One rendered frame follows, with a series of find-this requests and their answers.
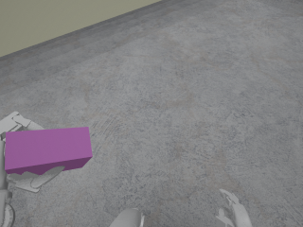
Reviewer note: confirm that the left robot thigh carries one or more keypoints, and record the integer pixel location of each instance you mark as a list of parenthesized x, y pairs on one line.
[(129, 218)]

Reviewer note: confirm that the left robot hand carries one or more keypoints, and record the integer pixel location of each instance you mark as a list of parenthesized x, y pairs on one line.
[(28, 181)]

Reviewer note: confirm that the left robot forearm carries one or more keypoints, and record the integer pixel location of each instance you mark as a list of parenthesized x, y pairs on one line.
[(7, 213)]

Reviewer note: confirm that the right robot hand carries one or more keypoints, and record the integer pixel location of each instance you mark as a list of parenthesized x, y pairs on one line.
[(236, 217)]

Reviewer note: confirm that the sponge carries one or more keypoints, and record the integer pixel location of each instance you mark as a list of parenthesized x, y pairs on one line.
[(38, 151)]

